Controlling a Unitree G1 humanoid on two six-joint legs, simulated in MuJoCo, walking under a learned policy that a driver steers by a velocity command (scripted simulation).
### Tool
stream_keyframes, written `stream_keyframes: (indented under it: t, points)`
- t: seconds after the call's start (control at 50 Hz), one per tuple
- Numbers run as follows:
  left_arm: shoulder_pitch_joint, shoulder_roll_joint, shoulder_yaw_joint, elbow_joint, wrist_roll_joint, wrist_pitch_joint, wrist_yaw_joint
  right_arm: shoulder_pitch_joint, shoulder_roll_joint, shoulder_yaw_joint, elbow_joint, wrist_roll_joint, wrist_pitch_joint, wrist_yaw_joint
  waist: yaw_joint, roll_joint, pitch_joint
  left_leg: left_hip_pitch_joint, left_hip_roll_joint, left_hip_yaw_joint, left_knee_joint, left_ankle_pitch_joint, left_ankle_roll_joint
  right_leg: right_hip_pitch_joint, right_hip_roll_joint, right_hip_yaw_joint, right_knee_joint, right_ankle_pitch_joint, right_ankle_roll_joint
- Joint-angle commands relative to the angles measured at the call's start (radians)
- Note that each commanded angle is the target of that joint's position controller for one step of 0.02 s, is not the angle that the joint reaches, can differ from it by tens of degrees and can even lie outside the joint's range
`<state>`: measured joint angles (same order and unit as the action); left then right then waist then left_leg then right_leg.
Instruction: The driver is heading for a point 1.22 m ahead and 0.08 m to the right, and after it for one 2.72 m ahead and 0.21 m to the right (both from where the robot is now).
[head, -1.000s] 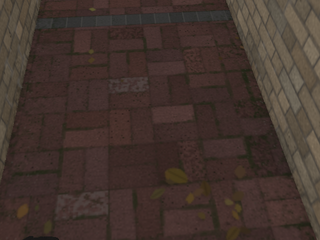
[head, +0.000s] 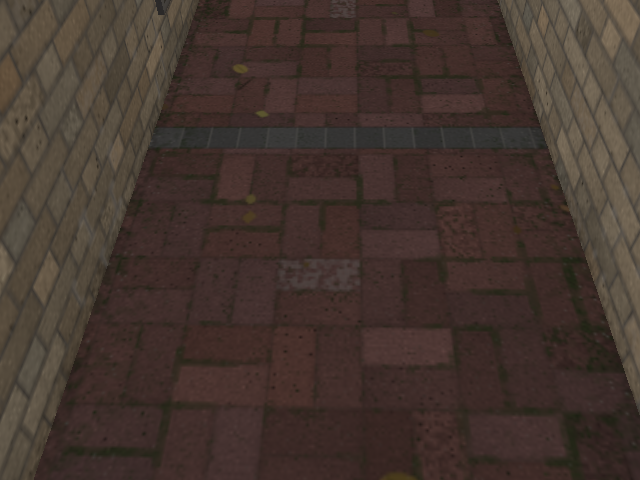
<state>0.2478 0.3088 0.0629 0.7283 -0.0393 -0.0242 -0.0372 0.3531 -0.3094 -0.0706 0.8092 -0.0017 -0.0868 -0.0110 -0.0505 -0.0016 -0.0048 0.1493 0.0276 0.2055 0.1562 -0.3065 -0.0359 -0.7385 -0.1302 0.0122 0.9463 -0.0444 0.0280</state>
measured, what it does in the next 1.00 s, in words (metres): walks ahead: right foot, then left foot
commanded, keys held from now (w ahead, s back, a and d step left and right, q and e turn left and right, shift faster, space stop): w+e+shift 0.24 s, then w+shift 0.06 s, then w+q+shift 0.70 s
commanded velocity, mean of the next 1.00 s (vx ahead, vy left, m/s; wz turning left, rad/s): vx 0.93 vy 0.00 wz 0.06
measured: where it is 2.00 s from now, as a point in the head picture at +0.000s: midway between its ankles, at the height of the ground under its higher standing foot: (355, 181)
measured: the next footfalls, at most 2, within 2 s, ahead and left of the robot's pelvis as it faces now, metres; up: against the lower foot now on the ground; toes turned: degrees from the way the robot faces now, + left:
right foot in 0.16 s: +0.26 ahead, -0.17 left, +0.00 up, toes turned -15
left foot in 0.68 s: +0.75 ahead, -0.20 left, +0.00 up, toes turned -11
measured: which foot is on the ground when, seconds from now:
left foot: down 0.00-0.14, up 0.16-0.66, down 0.68-1.00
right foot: up 0.00-0.14, down 0.16-0.68, up 0.70-1.00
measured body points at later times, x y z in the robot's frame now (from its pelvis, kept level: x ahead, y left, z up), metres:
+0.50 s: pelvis +0.36 -0.15 +0.00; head +0.37 -0.18 +0.45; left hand +0.46 +0.10 -0.10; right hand +0.48 -0.45 -0.08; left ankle +0.68 -0.06 -0.63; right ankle +0.22 -0.16 -0.74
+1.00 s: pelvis +0.83 -0.26 +0.00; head +0.86 -0.26 +0.44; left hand +1.07 -0.03 -0.06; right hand +0.83 -0.54 -0.12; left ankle +0.71 -0.20 -0.74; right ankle +1.06 -0.45 -0.69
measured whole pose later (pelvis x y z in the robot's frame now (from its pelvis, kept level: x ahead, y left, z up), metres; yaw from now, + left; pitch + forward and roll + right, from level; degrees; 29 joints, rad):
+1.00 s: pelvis +0.83 -0.26 +0.00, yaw +6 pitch +1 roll +0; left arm 0.02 0.27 0.01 0.60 0.02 -0.12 0.02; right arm 0.46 -0.26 -0.07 0.78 0.07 -0.08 0.02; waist -0.13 -0.01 0.04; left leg -0.03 -0.19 -0.27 0.43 -0.38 0.13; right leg -0.65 -0.09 0.16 0.56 0.12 0.03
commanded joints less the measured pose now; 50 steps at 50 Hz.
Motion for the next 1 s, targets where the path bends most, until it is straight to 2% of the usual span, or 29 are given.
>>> stream_keyframes:
  t: [0.02, 0.06, 0.1, 0.14, 0.16, 0.18, 0.2, 0.22, 0.24, 0.26, 0.28, 0.32, 0.4, 0.48, 0.56, 0.58, 0.62, 0.66, 0.68, 0.7, 0.72, 0.74, 0.76, 0.78, 0.82, 0.84, 0.88, 0.94, 1.0]
  points:
    - [-0.187, 0.018, -0.015, -0.14, -0.005, -0.015, -0.023, -0.04, -0.166, -0.044, -0.055, 0.007, -0.014, 0.008, -0.019, 0.062, 0.207, -0.09, 0.287, -0.032, -0.14, 0.055, 0.161, -0.12, -0.037, -0.025, -0.09, 0.02, -0.048]
    - [-0.19, 0.038, -0.015, -0.143, -0.004, -0.007, -0.031, -0.049, -0.174, -0.053, -0.054, 0.006, -0.005, 0.015, -0.003, 0.052, 0.208, -0.052, 0.287, 0.027, -0.113, 0.151, 0.151, -0.076, -0.029, -0.067, -0.133, -0.027, -0.089]
    - [-0.12, 0.09, 0.006, -0.143, -0.014, -0.003, -0.026, -0.081, -0.225, -0.066, -0.075, 0.001, 0.002, 0.023, 0.052, 0.091, 0.125, -0.061, 0.246, 0.088, 0.04, 0.688, 0.14, 0.148, 0.055, -0.182, -0.118, -0.123, -0.128]
    - [0.178, 0.191, 0.064, -0.084, -0.028, 0.018, -0.004, -0.113, -0.253, -0.07, -0.09, 0.031, 0.007, 0.032, 0.235, 0.132, -0.054, -0.163, 0.231, 0.1, 0.466, 1.107, 0.115, 0.566, 0.185, -0.237, -0.104, -0.207, -0.185]
    - [0.386, 0.284, 0.115, -0.02, -0.019, 0.039, 0.012, -0.099, -0.193, -0.048, -0.098, 0.025, -0.004, 0.025, 0.328, 0.067, -0.164, -0.416, 0.198, 0.07, 0.818, 0.944, 0.068, 0.946, 0.222, -0.135, -0.144, -0.199, -0.229]
    - [0.323, 0.383, 0.117, -0.015, -0.02, 0.045, 0.017, 0.011, 0.019, 0.014, -0.146, -0.009, -0.026, 0.035, 0.152, -0.36, -0.127, -0.842, 0.009, -0.007, 1.289, -0.237, 0.002, 1.114, 0.014, 0.361, -0.331, -0.515, -0.374]
    - [0.29, 0.31, 0.077, -0.098, 0.003, 0.006, 0.007, -0.091, -0.026, 0.029, -0.216, 0.028, -0.077, 0.031, 0.174, -0.271, -0.33, -0.954, -0.072, -0.295, 1.433, -0.298, 0.024, 1.122, -0.15, 0.886, -0.629, -0.841, -0.476]
    - [0.297, 0.22, 0.057, -0.089, 0.011, -0.023, -0.008, -0.252, -0.163, -0.003, -0.26, 0.055, -0.096, 0.025, 0.22, -0.16, -0.168, -1.025, -0.031, -0.349, 1.376, -0.163, 0.06, 1.04, -0.146, 0.872, -0.751, -0.802, -0.385]
    - [0.292, 0.23, 0.061, -0.071, 0.012, -0.042, -0.009, -0.254, -0.151, 0.002, -0.272, 0.061, -0.114, 0.015, 0.179, -0.112, -0.069, -1.046, -0.001, -0.319, 1.309, -0.102, 0.074, 0.943, -0.137, 0.81, -0.752, -0.722, -0.371]
    - [0.226, 0.196, 0.051, -0.073, 0.013, -0.051, -0.001, -0.219, -0.132, 0.01, -0.249, 0.033, -0.115, 0.005, 0.124, -0.009, -0.023, -0.976, 0.044, -0.323, 1.231, -0.048, 0.074, 0.805, -0.109, 0.71, -0.733, -0.638, -0.351]
    - [0.13, 0.155, 0.033, -0.105, 0.036, -0.057, 0.008, -0.132, -0.132, 0.001, -0.237, 0.021, -0.096, 0.005, 0.049, -0.033, -0.002, -0.844, 0.075, -0.346, 1.152, 0.01, 0.067, 0.636, -0.072, 0.611, -0.711, -0.542, -0.344]
    - [0.057, 0.146, 0.019, -0.12, 0.047, -0.059, 0.023, -0.096, -0.127, 0.002, -0.199, 0.019, -0.059, 0.017, 0.017, -0.01, 0.047, -0.808, 0.111, -0.31, 1.057, 0.063, 0.043, 0.542, -0.053, 0.488, -0.759, -0.466, -0.337]
    - [0.111, 0.103, -0.009, -0.056, 0.045, -0.072, 0.046, -0.225, -0.063, 0.026, -0.228, -0.003, -0.019, 0.04, 0.066, -0.039, 0.155, -0.919, 0.122, -0.24, 0.831, 0.382, -0.009, 0.5, 0.024, 0.186, -0.83, -0.14, -0.271]
    - [0.226, 0.118, -0.011, 0.052, 0.041, -0.093, 0.067, -0.398, 0.005, 0.042, -0.258, -0.012, -0.048, 0.085, 0.149, -0.005, 0.155, -0.751, 0.014, -0.116, 0.512, 0.75, 0.038, 0.486, 0.054, -0.035, -0.833, 0.216, -0.087]
    - [0.275, 0.116, -0.021, 0.132, 0.049, -0.094, 0.075, -0.424, -0.027, 0.024, -0.268, 0.038, -0.046, 0.114, 0.135, -0.111, 0.104, -0.718, -0.09, -0.116, 0.32, 0.746, 0.064, 0.728, 0.025, -0.122, -0.794, 0.341, -0.063]
    - [0.279, 0.16, -0.009, 0.124, 0.05, -0.089, 0.078, -0.432, -0.032, 0.021, -0.276, 0.036, -0.039, 0.111, 0.128, -0.104, 0.101, -0.709, -0.126, -0.075, 0.329, 0.651, 0.061, 0.796, -0.006, -0.128, -0.772, 0.555, -0.064]
    - [0.262, 0.18, -0.003, 0.122, 0.078, -0.074, 0.109, -0.378, -0.068, 0.003, -0.28, 0.025, -0.014, 0.113, 0.042, -0.164, 0.077, -0.661, -0.212, 0.005, 0.399, 0.401, 0.098, 0.88, -0.061, -0.142, -0.57, 1.141, -0.023]
    - [0.094, 0.244, 0.018, 0.069, 0.098, -0.049, 0.129, 0.045, -0.142, -0.037, -0.184, 0.022, 0.016, 0.094, -0.18, -0.176, -0.084, -0.337, -0.183, -0.042, 0.496, 0.214, 0.191, 0.765, -0.12, -0.119, -0.058, 1.491, 0.013]
    - [-0.047, 0.238, 0.017, 0.022, 0.081, -0.066, 0.122, 0.372, -0.186, -0.05, -0.099, 0.025, 0.034, 0.064, -0.355, -0.037, -0.187, 0.024, -0.069, -0.232, 0.441, 0.31, 0.27, 0.513, -0.021, -0.12, 0.441, 0.972, 0.018]
    - [0.108, 0.02, -0.045, -0.017, 0.071, -0.111, 0.084, 0.291, -0.218, -0.048, -0.083, 0.0, 0.025, 0.053, -0.14, 0.304, -0.269, 0.474, 0.133, -0.756, 0.488, 0.07, 0.485, -0.125, 0.214, 0.042, 0.916, -0.544, 0.056]
    - [0.129, 0.096, -0.041, -0.033, -0.005, -0.173, 0.046, 0.216, -0.155, -0.048, -0.138, 0.002, 0.015, 0.028, -0.135, 0.16, -0.375, 0.478, 0.219, -1.133, 0.226, -0.438, 0.518, -0.258, 0.159, 0.235, 0.879, -0.415, -0.024]
    - [0.028, 0.139, -0.035, -0.057, -0.016, -0.189, 0.036, 0.195, -0.12, -0.042, -0.153, 0.005, 0.002, 0.021, -0.122, 0.059, -0.236, 0.289, 0.219, -1.11, 0.128, -0.468, 0.461, -0.228, 0.122, 0.238, 0.79, -0.352, -0.059]
    - [-0.012, 0.126, -0.031, -0.07, -0.011, -0.197, 0.037, 0.122, -0.071, -0.027, -0.167, 0.005, -0.011, 0.033, -0.023, -0.128, -0.039, -0.006, 0.18, -1.029, 0.056, -0.331, 0.417, -0.167, 0.093, 0.217, 0.59, -0.308, -0.087]
    - [-0.008, 0.112, -0.034, -0.051, 0.038, -0.18, 0.043, 0.008, -0.061, -0.02, -0.19, 0.007, -0.03, 0.044, 0.041, -0.172, -0.008, -0.193, 0.127, -0.945, 0.05, -0.23, 0.384, -0.051, 0.058, 0.203, 0.466, -0.263, -0.086]
    - [0.013, 0.12, -0.023, -0.045, 0.066, -0.138, 0.051, -0.057, -0.078, -0.019, -0.193, 0.016, -0.021, 0.039, 0.106, -0.192, 0.107, -0.478, 0.033, -0.825, 0.006, -0.105, 0.376, 0.066, 0.034, 0.17, 0.373, -0.277, -0.036]
    - [0.003, 0.118, -0.019, -0.073, 0.085, -0.117, 0.058, -0.087, -0.116, -0.03, -0.179, 0.039, -0.016, 0.032, 0.129, -0.093, 0.152, -0.579, -0.019, -0.72, -0.013, -0.046, 0.372, 0.118, 0.019, 0.125, 0.233, -0.252, -0.012]
    - [-0.165, 0.1, -0.027, -0.144, 0.101, -0.112, 0.064, -0.036, -0.113, -0.028, -0.153, 0.042, -0.024, 0.022, 0.054, -0.062, 0.2, -0.731, -0.077, -0.608, -0.015, 0.093, 0.355, 0.235, 0.049, 0.066, -0.032, -0.048, 0.026]
    - [-0.244, 0.009, -0.035, -0.183, 0.062, -0.101, 0.062, 0.078, -0.097, -0.032, -0.089, 0.071, -0.007, 0.021, -0.042, 0.044, 0.115, -0.767, -0.124, -0.552, 0.051, 0.119, 0.273, 0.494, 0.116, -0.012, -0.316, 0.289, 0.013]
    - [-0.304, 0.031, -0.019, -0.221, 0.034, -0.112, 0.059, 0.12, -0.08, -0.04, -0.064, 0.079, 0.004, 0.029, -0.07, 0.134, 0.077, -0.495, -0.075, -0.68, 0.136, 0.06, 0.26, 0.446, 0.132, 0.053, -0.502, 0.183, 0.008]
